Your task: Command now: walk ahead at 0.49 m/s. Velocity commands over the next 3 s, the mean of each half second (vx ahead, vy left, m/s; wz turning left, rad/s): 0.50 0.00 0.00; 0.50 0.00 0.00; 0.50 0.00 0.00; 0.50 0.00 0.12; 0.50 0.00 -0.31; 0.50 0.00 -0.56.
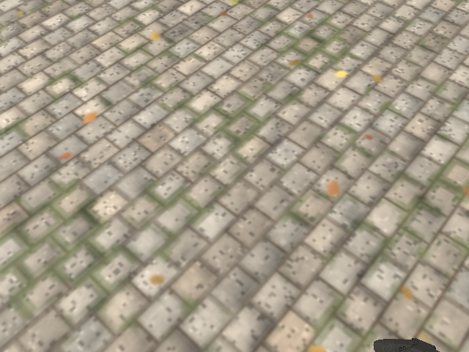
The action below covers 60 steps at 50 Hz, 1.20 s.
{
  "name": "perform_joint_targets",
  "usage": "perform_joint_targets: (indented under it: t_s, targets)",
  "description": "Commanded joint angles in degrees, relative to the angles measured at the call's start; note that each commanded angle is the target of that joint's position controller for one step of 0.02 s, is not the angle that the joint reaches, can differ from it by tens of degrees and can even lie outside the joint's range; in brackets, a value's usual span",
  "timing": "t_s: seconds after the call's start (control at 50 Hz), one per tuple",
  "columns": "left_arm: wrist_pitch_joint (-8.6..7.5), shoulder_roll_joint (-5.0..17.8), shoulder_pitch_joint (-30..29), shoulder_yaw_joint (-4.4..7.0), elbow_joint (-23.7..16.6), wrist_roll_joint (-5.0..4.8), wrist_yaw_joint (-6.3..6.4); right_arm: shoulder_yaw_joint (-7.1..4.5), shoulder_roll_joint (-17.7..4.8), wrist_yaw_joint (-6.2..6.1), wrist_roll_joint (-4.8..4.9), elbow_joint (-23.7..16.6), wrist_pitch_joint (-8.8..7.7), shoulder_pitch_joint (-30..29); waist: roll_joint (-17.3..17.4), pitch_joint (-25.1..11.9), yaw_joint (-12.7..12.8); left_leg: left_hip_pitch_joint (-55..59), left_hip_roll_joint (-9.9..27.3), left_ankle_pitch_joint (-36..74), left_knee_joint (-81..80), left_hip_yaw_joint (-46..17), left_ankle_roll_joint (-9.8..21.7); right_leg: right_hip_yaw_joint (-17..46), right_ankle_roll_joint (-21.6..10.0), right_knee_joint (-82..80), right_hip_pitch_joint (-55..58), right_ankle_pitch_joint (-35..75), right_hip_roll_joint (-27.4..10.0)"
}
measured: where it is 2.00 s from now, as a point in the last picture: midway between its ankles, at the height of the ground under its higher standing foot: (262, 162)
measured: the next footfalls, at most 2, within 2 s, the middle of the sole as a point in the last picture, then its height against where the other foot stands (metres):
left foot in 0.02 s outside the picture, level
right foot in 0.58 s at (302, 334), level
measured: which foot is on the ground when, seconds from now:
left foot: up 0.00-0.00, down 0.02-0.58, up 0.60-1.00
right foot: down 0.00-0.02, up 0.04-0.56, down 0.58-1.00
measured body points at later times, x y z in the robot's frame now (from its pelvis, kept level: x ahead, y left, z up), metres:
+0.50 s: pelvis +0.26 -0.01 +0.02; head +0.30 -0.01 +0.47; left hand +0.47 +0.20 -0.10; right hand +0.16 -0.23 -0.12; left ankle +0.14 +0.05 -0.72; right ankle +0.43 -0.13 -0.69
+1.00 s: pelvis +0.53 -0.05 +0.02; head +0.56 -0.05 +0.47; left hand +0.44 +0.18 -0.12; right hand +0.70 -0.27 -0.10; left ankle +0.70 +0.09 -0.67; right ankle +0.45 -0.11 -0.72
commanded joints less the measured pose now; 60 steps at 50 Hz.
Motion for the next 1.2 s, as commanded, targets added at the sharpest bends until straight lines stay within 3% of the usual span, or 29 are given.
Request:
perform_joint_targets:
  t_s: [0.02,0.04,0.06,0.08,0.12,0.16,0.2,0.24,0.36,0.48,0.52,0.54,0.56,0.58,0.6,0.62,0.64,0.66,0.68,0.72,0.78,0.9,1.04,1.1,1.12,1.14,1.16,1.18,1.2]
  targets:
    - [-0.37,9.55,-4.03,1.69,-3.94,-0.06,0.04,-4.28,-11.94,-2.09,-1.14,5.84,-0.73,28.22,-1.74,-14.0,-15.24,35.17,7.62,-7.7,-4.62,-10.86,5.33,0.56,-0.52,37.7,-17.83,54.76,-12.44]
    - [-0.14,2.07,3.29,0.48,-4.5,-0.44,-0.57,-5.18,-16.11,-1.86,-2.47,5.88,-0.81,29.39,10.56,-18.67,-9.27,48.4,24.63,-7.29,-4.89,-37.15,13.25,-1.74,0.86,60.25,-37.1,-1.5,-2.27]
    - [0.15,7.52,2.11,1.82,-3.75,-0.07,-0.56,-4.91,-13.03,-1.01,0.09,5.95,-0.44,26.5,4.46,-17.63,-9.5,45.48,25.28,-19.27,-14.97,-49.36,16.26,3.38,-0.2,67.04,-45.9,-3.68,-0.95]
    - [-0.03,9.19,-4.11,2.28,-5.98,0.28,-0.73,-4.18,-10.14,-0.82,0.9,4.68,-0.54,19.1,1.74,-7.05,-6.65,35.5,23.44,-24.35,-19.09,-40.28,13.8,3.75,-0.78,63.81,-48.88,3.36,-5.13]
    - [0.17,8.02,-8.14,2.45,-6.55,0.65,-1.24,-2.93,-5.36,-0.47,0.34,5.2,-1.68,15.8,-2.06,-0.43,-3.51,22.51,18.84,-12.47,-22.63,-29.8,9.94,3.37,-0.47,57.83,-43.89,7.7,-8.22]
    - [1.63,4.9,-6.27,1.89,-5.91,1.33,-1.93,-2.23,-3.89,-0.84,0.36,7.29,-2.76,17.91,-0.77,-0.73,-1.02,17.02,15.65,-5.04,-24.13,-22.71,7.5,2.81,0.98,53.19,-38.4,8.42,-9.78]
    - [2.34,4.21,-8.01,1.86,-6.54,1.45,-2.38,-2.4,-5.32,-0.88,0.62,8.98,-3.66,20.82,0.26,-0.29,-0.62,16.15,14.27,0.09,-25.08,-18.62,7.06,1.3,1.99,50.07,-39.64,10.11,-10.65]
    - [2.78,4.93,-13.7,1.97,-8.48,1.4,-2.58,-2.52,-6.59,-0.82,0.67,9.93,-3.78,23.06,1.02,1.1,-1.44,16.87,13.3,1.7,-26.54,-16.01,6.27,-0.15,2.93,45.8,-44.08,14.61,-11.97]
    - [2.82,4.68,-28.0,1.48,-12.57,0.44,-2.77,-1.79,-6.28,-1.05,0.76,11.91,-3.42,30.36,2.45,1.5,-5.78,24.37,11.29,13.1,-25.29,-11.53,2.38,-3.62,4.43,29.3,-48.33,25.57,-11.03]
    - [2.22,5.15,-36.29,1.31,-15.36,0.35,-2.64,-1.6,-6.96,-2.07,-0.37,13.9,-2.92,34.66,3.55,2.15,-7.79,36.26,14.71,22.31,-20.6,-11.62,3.92,-4.74,2.6,19.87,-49.25,21.46,-8.38]
    - [1.68,5.75,-34.35,1.63,-15.22,0.35,-2.45,-1.78,-7.65,-2.42,-0.54,14.06,-2.83,32.98,3.85,1.54,-5.7,37.43,15.66,31.03,-16.81,-10.76,3.52,-5.22,0.75,16.88,-44.41,16.92,-6.81]
    - [1.39,6.38,-30.41,2.04,-14.02,0.41,-2.1,-1.92,-8.18,-2.53,-0.5,14.01,-2.81,31.81,4.3,-0.35,-3.75,36.86,15.51,38.89,-12.55,-10.01,2.77,-5.88,-0.34,15.46,-38.36,14.67,-5.0]
    - [0.96,7.35,-22.9,2.72,-11.51,0.49,-1.63,-2.03,-8.67,-2.45,-0.35,14.07,-2.68,30.94,4.03,-4.02,-0.63,35.89,14.57,43.62,-4.6,-9.09,2.0,-6.5,-1.69,12.77,-29.65,14.8,-3.11]
    - [0.35,9.35,-12.62,3.73,-8.12,1.22,-1.01,-1.88,-8.47,-2.31,0.08,13.63,-2.69,29.8,2.71,-9.37,3.63,29.11,12.54,37.68,6.74,-7.34,0.89,-4.53,-3.62,10.7,-15.6,17.11,-4.77]
    - [-0.01,14.76,-3.06,5.24,-6.51,2.86,-0.28,-0.96,-5.33,-1.94,1.39,11.23,-2.94,30.35,-4.14,-17.32,5.81,13.19,8.38,16.13,25.28,-4.55,-0.85,12.56,-7.89,10.26,1.67,11.45,-19.31]
    - [0.59,17.18,-2.26,5.96,-6.12,2.41,-0.94,-0.93,-2.8,-1.7,2.27,11.72,-2.76,36.24,-12.78,-22.59,3.06,-2.52,-1.41,-26.56,42.51,-4.98,-2.17,37.09,-15.16,3.75,9.87,12.49,-31.35]
    - [1.07,13.65,-6.73,5.43,-6.09,0.24,-1.46,-2.36,-7.65,-1.88,0.75,11.48,-2.49,31.21,-4.5,-15.64,1.74,-7.05,2.29,-22.13,44.99,-10.79,-1.24,34.08,-13.19,1.3,3.51,8.48,-27.68]
    - [0.89,10.54,-12.57,4.58,-6.87,-0.28,-1.7,-2.36,-6.89,-1.56,0.48,9.71,-2.8,26.54,-3.49,-7.79,-0.36,-7.7,4.53,-16.44,42.46,-10.42,-1.25,25.55,-11.27,-0.98,-5.43,10.62,-25.68]
    - [0.45,7.88,-15.45,3.95,-7.06,-0.04,-1.89,-2.31,-5.8,-1.36,0.31,9.28,-2.81,24.21,-1.87,-4.47,-1.92,-5.73,6.37,-13.22,39.29,-10.08,-1.44,20.01,-9.33,-3.11,-11.63,15.36,-22.85]
    - [-0.2,4.58,-15.12,2.87,-5.39,-0.07,-1.52,-2.2,-3.8,-0.62,-0.94,9.56,-1.37,25.02,-3.31,-2.82,-4.83,-0.83,7.98,-11.33,35.07,-9.49,-2.69,12.47,-6.54,-5.3,-18.41,21.55,-18.71]
    - [-1.27,6.29,-10.43,3.04,-2.9,-0.38,-1.26,-2.32,-2.85,0.23,-1.17,8.6,-0.06,22.95,-3.53,-2.09,-5.81,-2.0,8.33,-8.88,32.01,-7.64,-4.02,8.07,-6.54,-6.87,-19.77,28.0,-17.24]
    - [-1.13,6.71,-4.23,2.52,-0.99,-0.28,-1.17,-1.9,-3.32,0.52,-0.41,3.26,0.32,7.17,-3.77,1.27,-2.78,-8.23,8.96,2.7,16.27,-4.58,-5.87,3.57,-5.06,-8.93,-17.31,32.77,-14.88]
    - [-0.68,7.6,1.83,2.49,1.61,0.6,-0.12,-1.49,-3.86,0.3,-0.12,-0.42,-0.32,-3.06,-4.37,2.5,-0.13,-8.25,6.47,1.64,3.58,-3.04,-3.61,3.1,-5.73,-5.66,-5.39,39.87,-18.19]
    - [-0.46,8.68,-0.43,2.85,1.77,0.9,0.34,-2.15,-4.82,-0.18,-0.1,0.44,-1.18,1.52,-4.73,0.22,-3.2,0.83,3.39,-4.87,-0.46,-1.7,-0.92,1.41,-4.47,2.09,-3.65,55.39,-18.68]
    - [-0.32,9.12,-1.2,2.97,1.83,0.82,0.28,-2.75,-5.6,-0.6,-0.17,2.59,-1.57,8.04,-4.59,-3.1,-5.83,8.78,1.4,-5.32,-2.67,-0.88,0.25,0.51,-3.73,9.51,-4.34,61.16,-17.76]
    - [-0.21,8.9,-2.18,2.85,1.51,0.48,0.13,-3.67,-7.19,-1.18,-0.73,6.01,-2.16,18.06,-2.92,-8.32,-9.85,21.85,1.69,-2.88,-5.29,-1.67,1.93,-1.44,-2.55,20.68,-9.56,57.91,-15.46]
    - [-0.37,7.13,-2.5,2.23,-0.55,-0.11,-0.07,-5.07,-12.08,-1.84,-2.2,7.98,-2.56,28.61,2.36,-15.76,-13.03,37.14,14.52,-6.97,-5.7,-15.78,5.22,-3.56,-1.42,37.97,-22.04,37.88,-12.38]
    - [-0.2,2.17,4.54,1.62,-0.66,-2.09,-0.71,-6.1,-16.05,-1.47,-2.18,8.29,-2.06,30.02,14.47,-21.49,-9.46,49.47,28.91,-9.6,-12.98,-43.63,13.87,-4.7,0.82,58.26,-42.0,-5.86,-1.07]
    - [0.1,7.74,-0.77,3.08,-0.64,-0.34,-0.5,-5.59,-12.79,-0.98,0.06,7.66,-1.39,24.96,3.93,-15.86,-8.54,43.56,25.46,-14.32,-16.05,-42.78,11.55,2.65,-0.23,61.11,-47.13,-3.22,-4.43]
